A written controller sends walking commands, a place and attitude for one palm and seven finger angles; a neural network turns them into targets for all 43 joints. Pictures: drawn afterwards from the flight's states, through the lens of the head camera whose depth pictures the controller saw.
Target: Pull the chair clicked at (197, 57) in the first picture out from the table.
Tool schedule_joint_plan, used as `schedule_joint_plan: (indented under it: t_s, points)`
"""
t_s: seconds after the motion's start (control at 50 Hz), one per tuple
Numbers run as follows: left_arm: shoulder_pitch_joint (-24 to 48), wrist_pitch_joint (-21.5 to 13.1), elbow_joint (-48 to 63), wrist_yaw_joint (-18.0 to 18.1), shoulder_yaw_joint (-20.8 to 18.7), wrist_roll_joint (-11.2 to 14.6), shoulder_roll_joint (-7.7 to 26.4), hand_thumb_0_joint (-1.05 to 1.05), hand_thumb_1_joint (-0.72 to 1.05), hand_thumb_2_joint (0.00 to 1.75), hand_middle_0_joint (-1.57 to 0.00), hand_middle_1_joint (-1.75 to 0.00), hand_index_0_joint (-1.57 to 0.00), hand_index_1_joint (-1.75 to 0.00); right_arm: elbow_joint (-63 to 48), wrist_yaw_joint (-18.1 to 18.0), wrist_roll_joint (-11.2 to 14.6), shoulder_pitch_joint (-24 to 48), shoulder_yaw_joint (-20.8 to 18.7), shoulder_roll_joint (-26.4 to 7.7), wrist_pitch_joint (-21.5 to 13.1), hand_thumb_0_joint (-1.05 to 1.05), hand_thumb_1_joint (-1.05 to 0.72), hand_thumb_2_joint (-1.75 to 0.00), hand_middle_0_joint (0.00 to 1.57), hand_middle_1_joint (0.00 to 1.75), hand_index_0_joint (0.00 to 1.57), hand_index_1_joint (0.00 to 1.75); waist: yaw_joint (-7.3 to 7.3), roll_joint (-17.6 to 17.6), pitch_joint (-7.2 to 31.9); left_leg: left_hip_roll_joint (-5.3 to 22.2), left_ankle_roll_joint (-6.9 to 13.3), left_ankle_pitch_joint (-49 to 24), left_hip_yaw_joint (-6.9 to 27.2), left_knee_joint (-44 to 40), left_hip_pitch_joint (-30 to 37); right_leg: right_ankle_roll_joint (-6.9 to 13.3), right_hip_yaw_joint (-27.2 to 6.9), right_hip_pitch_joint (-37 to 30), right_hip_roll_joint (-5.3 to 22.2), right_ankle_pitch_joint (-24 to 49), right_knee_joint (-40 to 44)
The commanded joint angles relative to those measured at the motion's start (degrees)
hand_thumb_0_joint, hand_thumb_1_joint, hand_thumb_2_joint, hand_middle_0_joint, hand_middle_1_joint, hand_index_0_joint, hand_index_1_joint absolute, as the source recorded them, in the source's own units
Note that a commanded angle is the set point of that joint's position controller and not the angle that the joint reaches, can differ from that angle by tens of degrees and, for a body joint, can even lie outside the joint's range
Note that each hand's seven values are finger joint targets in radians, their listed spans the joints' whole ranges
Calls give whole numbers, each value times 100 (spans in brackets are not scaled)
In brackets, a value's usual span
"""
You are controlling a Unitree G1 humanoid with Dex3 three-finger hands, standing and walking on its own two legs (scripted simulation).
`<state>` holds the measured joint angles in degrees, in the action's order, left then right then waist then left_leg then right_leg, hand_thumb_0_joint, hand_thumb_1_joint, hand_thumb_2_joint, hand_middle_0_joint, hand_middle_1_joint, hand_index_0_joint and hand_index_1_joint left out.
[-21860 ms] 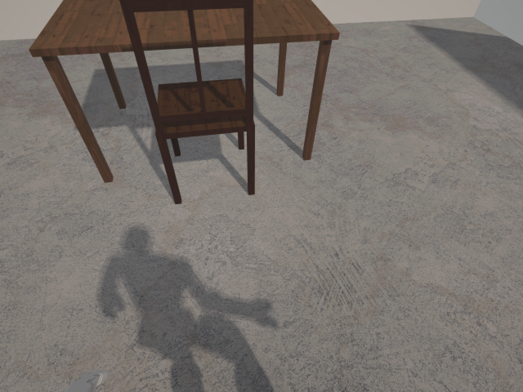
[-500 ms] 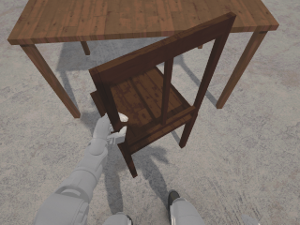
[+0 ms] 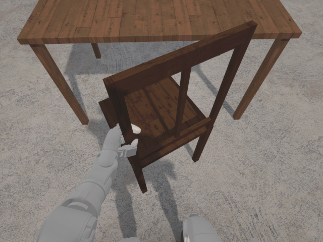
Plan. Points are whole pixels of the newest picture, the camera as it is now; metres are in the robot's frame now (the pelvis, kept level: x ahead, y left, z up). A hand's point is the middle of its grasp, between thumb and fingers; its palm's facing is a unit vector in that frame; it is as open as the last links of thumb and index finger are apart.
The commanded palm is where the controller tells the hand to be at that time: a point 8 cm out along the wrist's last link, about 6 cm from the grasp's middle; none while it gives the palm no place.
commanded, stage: step backward, pulling the chair out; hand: left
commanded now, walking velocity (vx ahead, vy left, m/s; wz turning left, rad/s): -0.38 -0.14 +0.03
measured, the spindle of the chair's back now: (180, 109) +0.49 -0.07 -0.05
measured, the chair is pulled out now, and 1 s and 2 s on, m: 0.21 0.31 0.48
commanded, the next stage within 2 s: stop walking, hand still on the chair in 1.60 s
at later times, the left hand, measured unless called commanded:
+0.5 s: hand (136, 156) +0.34 +0.07 -0.05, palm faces -0.12 -0.97 -0.20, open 5.7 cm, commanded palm +0.33 +0.13 -0.06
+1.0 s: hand (135, 186) +0.25 +0.07 -0.05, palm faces -0.13 -0.97 -0.21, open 5.9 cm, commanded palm +0.24 +0.13 -0.05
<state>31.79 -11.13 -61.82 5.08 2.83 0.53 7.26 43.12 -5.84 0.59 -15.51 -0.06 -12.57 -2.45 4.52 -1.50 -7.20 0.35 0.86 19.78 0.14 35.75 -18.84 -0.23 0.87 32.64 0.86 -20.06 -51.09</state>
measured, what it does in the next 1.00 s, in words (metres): walks backwards: right foot, then left foot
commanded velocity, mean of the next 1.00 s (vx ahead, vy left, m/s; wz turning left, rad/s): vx -0.38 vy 0.01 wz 0.02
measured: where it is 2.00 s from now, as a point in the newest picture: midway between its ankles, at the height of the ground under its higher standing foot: outside the picture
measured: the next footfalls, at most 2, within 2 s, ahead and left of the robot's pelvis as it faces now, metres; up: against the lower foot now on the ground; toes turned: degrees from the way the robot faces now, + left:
right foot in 0.12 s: +0.05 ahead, -0.14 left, +0.00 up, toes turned -2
left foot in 0.46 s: +0.00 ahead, +0.16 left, +0.00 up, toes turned +3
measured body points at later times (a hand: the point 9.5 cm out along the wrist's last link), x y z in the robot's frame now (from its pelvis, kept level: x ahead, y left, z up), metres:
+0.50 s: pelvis -0.04 -0.01 +0.01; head +0.07 -0.03 +0.44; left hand +0.34 +0.12 -0.04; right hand +0.08 -0.31 -0.12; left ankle -0.04 +0.16 -0.73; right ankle +0.01 -0.14 -0.73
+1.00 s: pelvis -0.13 +0.00 +0.00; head -0.03 -0.03 +0.44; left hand +0.26 +0.12 -0.04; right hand -0.04 -0.28 -0.14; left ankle -0.19 +0.14 -0.71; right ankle -0.01 -0.13 -0.73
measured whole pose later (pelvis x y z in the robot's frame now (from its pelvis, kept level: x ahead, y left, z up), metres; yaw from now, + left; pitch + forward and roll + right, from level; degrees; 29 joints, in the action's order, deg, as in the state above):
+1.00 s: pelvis -0.13 +0.00 +0.00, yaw +3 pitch +3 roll +2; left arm 35.6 -7.5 -60.1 6.4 2.7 0.7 5.0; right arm 43.5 -7.5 1.8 -10.5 -0.4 -16.9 0.9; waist 6.3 -1.1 -9.3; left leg 0.6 -3.3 23.8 -0.5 36.5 -15.8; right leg -0.9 2.3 27.2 5.6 -3.9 -27.8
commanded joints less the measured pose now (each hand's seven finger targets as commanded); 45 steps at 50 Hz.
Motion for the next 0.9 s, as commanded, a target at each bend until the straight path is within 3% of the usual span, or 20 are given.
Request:
schedule_joint_plan:
  t_s: [0.0,0.08,0.1,0.14,0.16,0.18,0.22,0.32,0.4,0.44,0.48,0.56,0.62,0.66,0.7,0.72,0.74,0.78,0.82,0.88]
  points:
    - [2319,-442,1103,-18,-108,-50,448,0,90,90,-50,-145,-50,-145,-293,162,-44,-415,-398,-866,-188,0,-90,-90,20,30,20,30,-93,-692,2352,1407,339,-6439,1207,-147,3288,103,132,179,-54,-100,1284]
    - [2166,-638,977,-64,-217,-110,700,0,90,90,-50,-145,-50,-145,-93,226,-45,-477,-306,-827,-179,0,-90,-90,20,30,20,30,-99,-1046,2861,1106,26,-6396,769,652,2831,205,146,-1533,-71,2036,3105]
    - [2090,-663,982,-58,-293,-105,809,0,90,90,-50,-145,-50,-145,-138,197,13,-387,-303,-823,-166,0,-90,-90,20,30,20,30,-145,-634,3044,906,-110,-5387,457,946,1714,338,-164,-2773,318,4135,3013]
    - [1854,-556,682,-58,-526,26,1168,0,90,90,-50,-145,-50,-145,-295,23,167,-121,-319,-833,-190,0,-90,-90,20,30,20,30,-355,1158,2919,13,-442,556,356,1992,-827,1140,-1322,-4429,1937,7489,2329]
    - [1823,-379,638,-57,-609,89,1204,0,90,90,-50,-145,-50,-145,-323,-15,196,94,-386,-870,-202,0,-90,-90,20,30,20,30,-466,1647,2786,110,-416,1412,699,2348,-1098,1269,-1368,-4249,2294,7381,2212]
    - [1923,-303,747,-57,-553,105,1066,0,90,90,-50,-145,-50,-145,-413,-13,206,287,-366,-829,-206,0,-90,-90,20,30,20,30,-498,1343,2525,229,-390,1364,866,2317,-1094,1179,-1336,-3866,2343,6748,2255]
    - [1896,-270,911,2,-684,13,1226,0,90,90,-50,-145,-50,-145,-293,-82,86,402,-182,-773,-153,0,-90,-90,20,30,20,30,-392,554,2615,185,-434,1071,597,1466,-948,962,-991,-4056,2031,6480,2235]
    - [1504,-22,1183,119,-613,125,1214,0,90,90,-50,-145,-50,-145,-424,-206,162,475,-179,-826,55,0,-90,-90,20,30,20,30,-365,969,2742,68,-472,75,169,258,-340,667,-680,-3953,1838,6360,2163]
    - [1628,78,1743,89,-245,203,913,0,90,90,-50,-145,-50,-145,-617,-276,181,333,-272,-948,235,0,-90,-90,20,30,20,30,-209,1080,2915,456,-322,-2404,73,-795,848,190,-232,-3353,1272,5340,2025]
    - [1621,60,1851,88,-75,202,668,0,90,90,-50,-145,-50,-145,-748,-240,181,259,-385,-1073,354,0,-90,-90,20,30,20,30,-185,446,2915,938,-110,-4296,246,-803,1666,-54,-27,-2582,729,4074,2009]
    - [1657,2,1784,5,102,182,441,0,90,90,-50,-145,-50,-145,-790,-141,199,117,-425,-1068,399,0,-90,-90,20,30,20,30,-124,208,2822,1123,-41,-4494,225,-813,1858,-81,-2,-2259,405,3174,1963]
    - [1727,-179,1977,-45,27,2,430,0,90,90,-50,-145,-50,-145,-898,20,-37,237,-364,-869,392,0,-90,-90,20,30,20,30,-92,-1398,2720,1558,286,-5843,580,-819,2262,-21,53,-1352,86,384,1305]
    - [1626,-288,1860,-21,-217,-43,688,0,90,90,-50,-145,-50,-145,-884,105,-57,241,-350,-832,338,0,-90,-90,20,30,20,30,-171,-1299,2433,1673,379,-5241,517,-634,1892,12,14,-1471,64,303,1622]
    - [1574,-314,1783,-11,-200,-40,721,0,90,90,-50,-145,-50,-145,-853,115,25,199,-342,-811,295,0,-90,-90,20,30,20,30,-172,-778,2523,1413,181,-4461,281,-285,1496,-4,-18,-2208,146,1775,2197]
    - [1589,-347,1663,6,-290,9,1033,0,90,90,-50,-145,-50,-145,-854,-2,139,200,-352,-704,249,0,-90,-90,20,30,20,30,-141,848,2675,494,-387,-1208,-384,518,339,291,-770,-2964,1141,4100,2722]
    - [1345,-269,1369,0,-467,83,1302,0,90,90,-50,-145,-50,-145,-846,-65,204,331,-375,-783,189,0,-90,-90,20,30,20,30,-308,1639,2588,69,-468,979,-127,1444,-82,734,-1374,-2607,1809,3805,3084]
    - [1388,-193,1212,15,-520,65,1273,0,90,90,-50,-145,-50,-145,-763,-71,199,468,-381,-813,155,0,-90,-90,20,30,20,30,-435,1718,2497,55,-404,1355,271,2315,-263,925,-1520,-2402,2161,3503,3174]
    - [1587,-171,1224,48,-372,14,903,0,90,90,-50,-145,-50,-145,-620,-73,93,527,-209,-630,83,0,-90,-90,20,30,20,30,-395,1191,2599,163,-408,1128,591,2625,-439,994,-1227,-2594,2091,3594,2912]
    - [1648,-147,1144,99,-491,-6,978,0,90,90,-50,-145,-50,-145,-488,-115,51,527,-118,-635,75,0,-90,-90,20,30,20,30,-335,1063,2790,133,-448,999,423,1976,-368,806,-769,-2916,1887,4100,2689]
    - [1495,-70,1094,117,-405,72,820,0,90,90,-50,-145,-50,-145,-440,-164,108,300,-158,-714,97,0,-90,-90,20,30,20,30,-384,1522,2838,9,-441,1015,148,1102,-91,716,-799,-3062,1854,3962,2834]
